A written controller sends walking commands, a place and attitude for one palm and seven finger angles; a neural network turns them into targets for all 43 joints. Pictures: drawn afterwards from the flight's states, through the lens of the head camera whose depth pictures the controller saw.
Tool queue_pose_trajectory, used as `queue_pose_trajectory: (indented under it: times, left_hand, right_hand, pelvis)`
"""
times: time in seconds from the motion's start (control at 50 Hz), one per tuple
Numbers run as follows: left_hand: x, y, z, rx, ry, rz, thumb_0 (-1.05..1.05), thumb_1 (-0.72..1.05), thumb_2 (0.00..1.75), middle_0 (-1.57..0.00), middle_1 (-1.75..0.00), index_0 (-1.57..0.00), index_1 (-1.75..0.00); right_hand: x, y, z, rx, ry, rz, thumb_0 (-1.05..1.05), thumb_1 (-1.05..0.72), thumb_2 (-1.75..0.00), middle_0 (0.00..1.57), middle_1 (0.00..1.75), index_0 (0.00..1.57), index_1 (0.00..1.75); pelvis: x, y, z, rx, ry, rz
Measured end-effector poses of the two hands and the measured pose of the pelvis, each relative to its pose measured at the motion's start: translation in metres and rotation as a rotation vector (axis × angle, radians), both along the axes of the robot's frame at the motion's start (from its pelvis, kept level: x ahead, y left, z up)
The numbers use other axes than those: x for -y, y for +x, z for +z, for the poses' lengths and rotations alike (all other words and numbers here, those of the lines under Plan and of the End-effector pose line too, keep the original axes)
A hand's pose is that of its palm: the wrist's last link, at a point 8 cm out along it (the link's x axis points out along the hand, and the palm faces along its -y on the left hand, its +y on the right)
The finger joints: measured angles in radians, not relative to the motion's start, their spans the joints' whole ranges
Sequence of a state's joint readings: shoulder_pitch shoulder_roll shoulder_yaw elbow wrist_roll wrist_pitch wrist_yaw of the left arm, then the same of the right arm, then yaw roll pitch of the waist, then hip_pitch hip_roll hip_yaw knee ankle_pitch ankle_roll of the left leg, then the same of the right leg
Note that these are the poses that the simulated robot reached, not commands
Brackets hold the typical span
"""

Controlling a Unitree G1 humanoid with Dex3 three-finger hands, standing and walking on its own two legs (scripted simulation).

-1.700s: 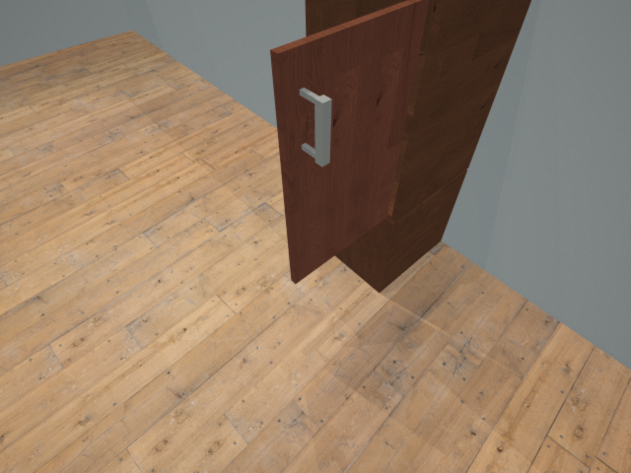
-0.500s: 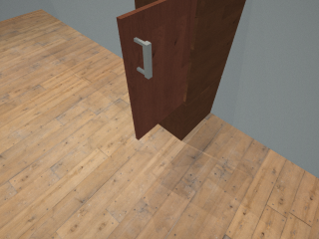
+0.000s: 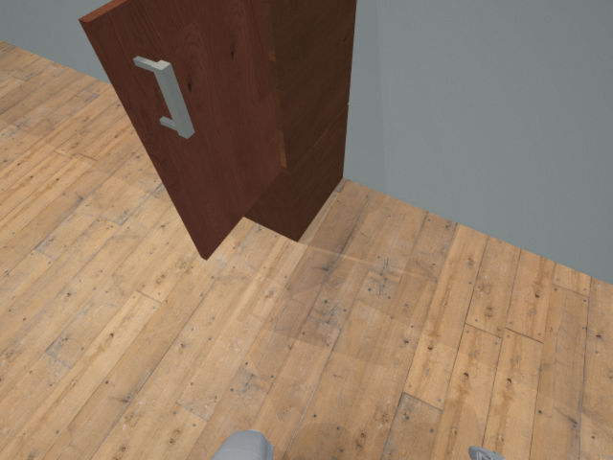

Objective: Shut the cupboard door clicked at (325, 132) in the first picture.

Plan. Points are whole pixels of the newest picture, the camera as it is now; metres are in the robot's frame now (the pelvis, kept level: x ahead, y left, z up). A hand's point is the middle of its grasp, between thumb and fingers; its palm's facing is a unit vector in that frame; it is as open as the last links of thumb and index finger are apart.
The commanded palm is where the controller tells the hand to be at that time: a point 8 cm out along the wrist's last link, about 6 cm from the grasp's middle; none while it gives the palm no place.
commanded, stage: walk around to get in front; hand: left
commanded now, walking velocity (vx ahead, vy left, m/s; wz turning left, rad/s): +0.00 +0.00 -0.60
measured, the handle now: (165, 98) +0.58 +0.28 +0.11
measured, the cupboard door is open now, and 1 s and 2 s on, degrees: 90 90 90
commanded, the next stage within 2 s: none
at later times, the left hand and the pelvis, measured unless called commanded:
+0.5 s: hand (185, 433) +0.16 +0.21 -0.17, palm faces -0.28 -0.92 -0.27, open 7.4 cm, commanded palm none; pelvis -0.01 +0.02 -0.02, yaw -18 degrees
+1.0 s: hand (236, 417) +0.18 +0.14 -0.17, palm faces -0.55 -0.81 -0.19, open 7.4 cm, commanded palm none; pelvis -0.01 +0.03 +0.00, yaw -36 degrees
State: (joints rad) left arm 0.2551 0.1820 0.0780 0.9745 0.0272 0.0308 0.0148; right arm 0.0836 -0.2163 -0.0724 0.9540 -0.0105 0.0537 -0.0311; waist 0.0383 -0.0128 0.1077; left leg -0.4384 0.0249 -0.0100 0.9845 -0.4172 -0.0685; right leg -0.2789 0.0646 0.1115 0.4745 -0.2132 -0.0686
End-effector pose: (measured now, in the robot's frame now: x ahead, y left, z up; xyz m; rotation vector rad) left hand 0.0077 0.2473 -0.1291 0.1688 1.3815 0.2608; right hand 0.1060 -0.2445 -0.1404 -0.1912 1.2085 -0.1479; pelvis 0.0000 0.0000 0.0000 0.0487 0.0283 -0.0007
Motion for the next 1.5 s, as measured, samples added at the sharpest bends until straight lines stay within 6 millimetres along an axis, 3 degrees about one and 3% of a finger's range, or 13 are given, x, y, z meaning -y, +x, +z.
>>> queue_pose_trajectory:
  times: [0.12,0.2,0.36,0.54,0.6,0.7,0.84,0.96,1.08,1.14,1.2,1.38,1.5]
  left_hand:
    - [-0.022,0.013,-0.006,0.012,-0.008,-0.053,0.0,0.9,0.9,-0.21,-0.3,-0.21,-0.3]
    - [-0.043,0.031,-0.021,0.026,-0.021,-0.098,0.0,0.9,0.9,-0.21,-0.3,-0.21,-0.3]
    - [-0.051,0.096,-0.011,0.126,-0.031,-0.236,0.01,0.91,0.9,-0.2,-0.3,-0.2,-0.3]
    - [0.004,0.164,-0.008,0.225,0.0,-0.477,0.0,0.91,0.9,-0.2,-0.3,-0.2,-0.3]
    - [0.019,0.167,-0.005,0.218,0.001,-0.52,0.0,0.91,0.9,-0.2,-0.3,-0.2,-0.3]
    - [0.035,0.167,-0.008,0.171,-0.03,-0.584,0.0,0.9,0.9,-0.21,-0.3,-0.2,-0.3]
    - [0.041,0.181,-0.027,0.136,-0.099,-0.638,0.01,0.9,0.9,-0.21,-0.3,-0.21,-0.3]
    - [0.056,0.195,-0.016,0.132,-0.12,-0.688,0.01,0.9,0.9,-0.2,-0.3,-0.2,-0.3]
    - [0.092,0.206,-0.008,0.145,-0.098,-0.8,0.01,0.91,0.9,-0.2,-0.3,-0.2,-0.3]
    - [0.112,0.21,-0.01,0.186,-0.072,-0.856,0.01,0.9,0.9,-0.2,-0.3,-0.2,-0.3]
    - [0.121,0.206,-0.006,0.185,-0.052,-0.879,0.0,0.9,0.9,-0.2,-0.3,-0.2,-0.3]
    - [0.129,0.199,-0.009,0.101,-0.062,-0.945,0.0,0.9,0.9,-0.21,-0.3,-0.21,-0.3]
    - [0.131,0.218,-0.028,0.067,-0.096,-0.979,0.01,0.9,0.9,-0.21,-0.3,-0.21,-0.3]
  right_hand:
    - [-0.013,0.012,0.013,0.087,-0.019,-0.031,0.0,-0.91,-0.9,0.2,0.3,0.2,0.3]
    - [-0.023,0.005,0.014,0.147,-0.057,-0.057,0.0,-0.91,-0.9,0.2,0.3,0.2,0.3]
    - [-0.027,-0.07,0.017,0.023,-0.078,-0.134,0.0,-0.9,-0.9,0.2,0.3,0.21,0.3]
    - [0.002,-0.169,-0.018,-0.092,-0.037,-0.366,0.0,-0.9,-0.9,0.2,0.3,0.21,0.3]
    - [0.008,-0.188,-0.016,-0.13,-0.043,-0.423,0.0,-0.91,-0.9,0.2,0.3,0.21,0.3]
    - [0.003,-0.197,-0.001,-0.1,-0.051,-0.487,0.01,-0.91,-0.9,0.2,0.3,0.2,0.3]
    - [-0.026,-0.203,0.004,-0.049,-0.081,-0.548,0.0,-0.91,-0.9,0.2,0.3,0.2,0.3]
    - [-0.052,-0.224,0.011,-0.092,-0.039,-0.597,0.0,-0.91,-0.9,0.2,0.3,0.21,0.3]
    - [-0.057,-0.254,-0.003,-0.092,0.02,-0.709,0.0,-0.9,-0.9,0.2,0.3,0.21,0.3]
    - [-0.049,-0.274,-0.021,-0.1,0.045,-0.768,0.0,-0.9,-0.9,0.2,0.3,0.21,0.3]
    - [-0.04,-0.284,-0.023,-0.124,0.043,-0.806,0.0,-0.9,-0.9,0.2,0.3,0.21,0.3]
    - [-0.014,-0.269,0.004,-0.013,-0.036,-0.879,0.0,-0.91,-0.9,0.2,0.3,0.2,0.3]
    - [-0.021,-0.259,0.011,0.034,-0.107,-0.904,0.0,-0.91,-0.9,0.2,0.3,0.2,0.3]
  pelvis:
    - [-0.017,-0.003,-0.001,-0.006,-0.011,-0.067]
    - [-0.035,-0.005,-0.012,-0.016,-0.053,-0.103]
    - [-0.039,-0.01,-0.004,0.015,-0.079,-0.201]
    - [-0.017,-0.016,-0.025,0.023,-0.057,-0.339]
    - [-0.018,-0.02,-0.021,0.025,-0.057,-0.372]
    - [-0.021,-0.021,-0.012,0.012,-0.035,-0.436]
    - [-0.036,-0.013,-0.019,-0.008,-0.062,-0.519]
    - [-0.031,-0.013,-0.006,-0.008,-0.073,-0.595]
    - [-0.017,-0.019,-0.009,-0.01,-0.072,-0.685]
    - [-0.006,-0.026,-0.021,-0.005,-0.05,-0.722]
    - [-0.005,-0.031,-0.018,0.001,-0.052,-0.75]
    - [-0.004,-0.026,-0.007,-0.008,-0.028,-0.86]
    - [-0.01,-0.011,-0.016,-0.03,-0.052,-0.928]
